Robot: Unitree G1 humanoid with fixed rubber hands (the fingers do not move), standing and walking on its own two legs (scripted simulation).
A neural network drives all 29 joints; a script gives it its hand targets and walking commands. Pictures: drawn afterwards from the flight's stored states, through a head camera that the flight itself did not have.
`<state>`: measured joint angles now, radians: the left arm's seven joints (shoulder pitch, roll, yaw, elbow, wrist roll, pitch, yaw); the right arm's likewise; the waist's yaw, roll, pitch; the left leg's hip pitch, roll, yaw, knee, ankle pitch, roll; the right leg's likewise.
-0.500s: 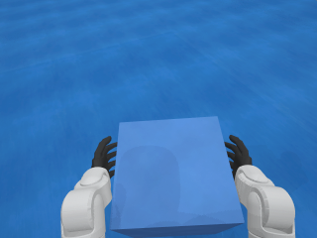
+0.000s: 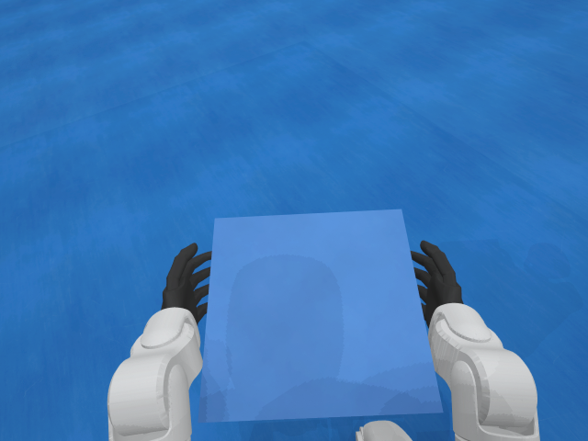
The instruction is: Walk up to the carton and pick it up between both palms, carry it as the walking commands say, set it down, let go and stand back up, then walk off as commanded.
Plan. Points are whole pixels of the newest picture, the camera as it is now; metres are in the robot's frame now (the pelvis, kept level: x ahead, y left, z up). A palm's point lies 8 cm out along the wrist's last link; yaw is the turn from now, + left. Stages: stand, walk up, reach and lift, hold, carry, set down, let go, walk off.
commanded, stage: carry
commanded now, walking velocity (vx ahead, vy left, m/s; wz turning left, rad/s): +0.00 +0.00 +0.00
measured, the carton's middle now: (312, 327) +0.27 +0.01 +0.03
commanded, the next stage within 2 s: none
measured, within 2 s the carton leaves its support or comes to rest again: neither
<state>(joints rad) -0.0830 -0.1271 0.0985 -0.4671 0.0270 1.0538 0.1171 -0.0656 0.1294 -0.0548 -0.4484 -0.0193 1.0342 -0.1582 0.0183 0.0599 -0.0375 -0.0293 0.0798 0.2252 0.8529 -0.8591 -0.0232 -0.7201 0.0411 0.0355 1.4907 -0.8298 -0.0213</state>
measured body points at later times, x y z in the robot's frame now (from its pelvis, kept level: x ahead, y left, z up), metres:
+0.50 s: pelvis +0.55 +0.00 +0.01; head +0.60 -0.05 +0.45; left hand +0.85 +0.13 +0.08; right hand +0.82 -0.17 +0.05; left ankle +0.37 +0.05 -0.65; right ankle +0.42 -0.13 -0.49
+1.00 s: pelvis +1.15 +0.02 +0.01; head +1.18 +0.02 +0.46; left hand +1.43 +0.16 +0.06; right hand +1.42 -0.14 +0.05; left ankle +1.04 +0.05 -0.65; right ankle +0.93 -0.10 -0.49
